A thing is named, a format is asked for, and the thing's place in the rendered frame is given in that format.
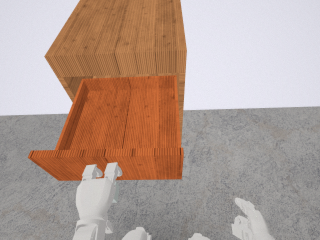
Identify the drawer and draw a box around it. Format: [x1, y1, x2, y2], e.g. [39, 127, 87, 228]
[28, 75, 184, 181]

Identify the robot right hand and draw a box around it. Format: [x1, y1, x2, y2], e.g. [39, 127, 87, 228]
[231, 198, 270, 240]

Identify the handle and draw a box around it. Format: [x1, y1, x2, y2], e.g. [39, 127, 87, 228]
[112, 181, 120, 203]

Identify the robot left hand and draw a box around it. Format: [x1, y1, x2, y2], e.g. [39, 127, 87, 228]
[75, 162, 123, 234]

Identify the left robot forearm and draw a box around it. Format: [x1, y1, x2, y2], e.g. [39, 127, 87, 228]
[72, 217, 107, 240]

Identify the robot left thigh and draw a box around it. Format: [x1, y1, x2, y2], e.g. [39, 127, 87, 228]
[122, 230, 152, 240]

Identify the cabinet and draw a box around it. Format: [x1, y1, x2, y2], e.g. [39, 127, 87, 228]
[44, 0, 187, 145]

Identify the left robot shin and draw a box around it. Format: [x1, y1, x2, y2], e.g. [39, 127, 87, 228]
[135, 227, 145, 231]

